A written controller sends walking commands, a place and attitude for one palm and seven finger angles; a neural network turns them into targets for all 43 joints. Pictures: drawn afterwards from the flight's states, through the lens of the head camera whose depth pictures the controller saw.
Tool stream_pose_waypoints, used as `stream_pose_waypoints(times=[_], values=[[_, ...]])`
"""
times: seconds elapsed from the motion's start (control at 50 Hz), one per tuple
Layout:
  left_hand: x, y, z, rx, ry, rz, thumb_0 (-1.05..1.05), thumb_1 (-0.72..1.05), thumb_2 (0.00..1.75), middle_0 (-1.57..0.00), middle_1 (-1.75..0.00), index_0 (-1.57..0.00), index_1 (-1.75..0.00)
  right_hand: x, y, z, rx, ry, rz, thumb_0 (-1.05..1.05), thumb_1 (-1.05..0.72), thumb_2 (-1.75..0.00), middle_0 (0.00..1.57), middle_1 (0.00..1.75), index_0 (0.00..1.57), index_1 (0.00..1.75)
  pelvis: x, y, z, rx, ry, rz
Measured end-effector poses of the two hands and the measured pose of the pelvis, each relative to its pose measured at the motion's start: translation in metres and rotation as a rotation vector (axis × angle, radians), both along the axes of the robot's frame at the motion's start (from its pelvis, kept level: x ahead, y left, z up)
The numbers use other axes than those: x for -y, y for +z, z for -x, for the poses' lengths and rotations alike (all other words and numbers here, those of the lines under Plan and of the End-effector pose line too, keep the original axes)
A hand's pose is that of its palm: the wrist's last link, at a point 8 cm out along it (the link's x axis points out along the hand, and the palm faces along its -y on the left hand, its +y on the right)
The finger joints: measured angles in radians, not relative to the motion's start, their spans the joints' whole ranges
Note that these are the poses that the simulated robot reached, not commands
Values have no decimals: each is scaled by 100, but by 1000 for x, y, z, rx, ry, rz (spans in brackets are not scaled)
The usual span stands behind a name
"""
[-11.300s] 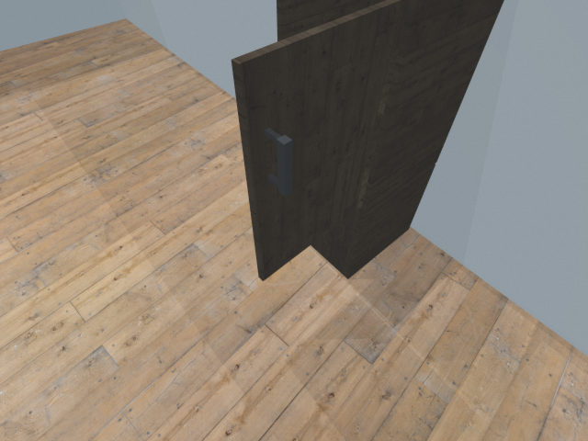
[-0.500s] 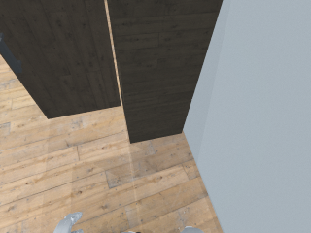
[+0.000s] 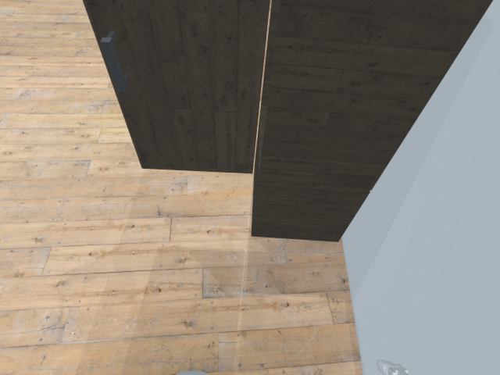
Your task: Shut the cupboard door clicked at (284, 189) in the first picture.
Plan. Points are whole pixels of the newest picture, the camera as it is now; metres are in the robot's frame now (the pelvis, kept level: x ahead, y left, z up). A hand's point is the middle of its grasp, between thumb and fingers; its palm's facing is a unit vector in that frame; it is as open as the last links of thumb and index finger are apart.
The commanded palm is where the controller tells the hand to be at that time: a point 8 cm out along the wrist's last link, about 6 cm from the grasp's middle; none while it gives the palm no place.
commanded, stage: take the last steps up to it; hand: left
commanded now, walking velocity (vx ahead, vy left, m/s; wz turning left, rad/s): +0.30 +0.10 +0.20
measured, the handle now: (117, 62) +0.71 +0.37 +0.07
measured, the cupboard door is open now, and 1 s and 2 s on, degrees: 92 92 92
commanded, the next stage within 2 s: come to a stop and stand still in 0.78 s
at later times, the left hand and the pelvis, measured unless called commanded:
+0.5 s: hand out of the picture +0.05 +0.17 -0.15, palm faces +0.15 -0.97 -0.18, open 7.4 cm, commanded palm none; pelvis +0.07 +0.01 +0.02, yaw +6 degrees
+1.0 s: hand (130, 284) +0.28 +0.26 -0.15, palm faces +0.09 -0.97 -0.23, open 7.4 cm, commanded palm none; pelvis +0.21 +0.07 +0.01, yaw +4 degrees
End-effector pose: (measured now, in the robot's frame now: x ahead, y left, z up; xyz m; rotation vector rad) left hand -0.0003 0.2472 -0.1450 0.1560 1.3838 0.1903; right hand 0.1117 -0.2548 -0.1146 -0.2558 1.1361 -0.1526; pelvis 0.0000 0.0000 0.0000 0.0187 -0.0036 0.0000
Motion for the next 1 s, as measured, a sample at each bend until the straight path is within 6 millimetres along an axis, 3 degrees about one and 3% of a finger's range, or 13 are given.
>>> stream_pose_waypoints(times=[0.08,0.2,0.3,0.38,0.52,0.66,0.74,0.84,0.94,1.0], values=[[-12,4,1,-11,24,-4,1,90,90,-20,-30,-20,-29,-18,9,-9,35,39,-8,0,-91,-89,20,30,20,30,-4,6,-2,8,5,11],[-10,24,-29,91,24,-6,1,91,90,-20,-30,-20,-29,-31,1,8,-24,40,-65,0,-91,-89,20,30,21,30,-5,15,-13,13,31,24],[3,26,-57,173,10,-28,1,91,90,-20,-30,-20,-29,-17,-20,25,-102,-2,-95,0,-92,-89,20,30,21,30,6,6,-31,18,50,-2],[15,27,-54,170,64,-22,0,91,90,-20,-30,-20,-29,-9,-24,25,-190,11,-90,0,-92,-89,20,30,21,30,6,8,-45,27,82,14],[23,28,-39,23,108,53,0,90,90,-20,-30,-20,-29,-20,1,-12,-186,5,-74,0,-91,-89,20,30,20,30,-10,24,-80,-6,106,6],[-12,2,-49,-67,182,95,1,90,90,-20,-30,-20,-30,-67,-8,-73,-146,72,-39,0,-91,-89,20,30,20,30,-52,5,-124,-14,134,29],[-39,1,-85,-75,138,68,1,90,90,-20,-30,-20,-29,-94,-7,-89,-119,46,-51,0,-91,-89,20,30,20,30,-64,8,-143,-13,106,11],[-62,16,-163,44,83,28,1,91,90,-20,-30,-20,-29,-107,-7,-89,-166,11,-70,0,-93,-89,20,30,20,30,-73,16,-168,-15,91,0],[-64,27,-239,168,27,-6,1,91,90,-20,-30,-20,-29,-115,-20,-88,-245,-21,-117,0,-92,-89,20,30,20,30,-73,14,-196,-6,81,-13],[-59,25,-269,211,4,-24,0,91,90,-20,-30,-20,-29,-115,-31,-95,-279,-48,-139,0,-91,-89,20,30,21,30,-69,7,-214,-1,73,-23]])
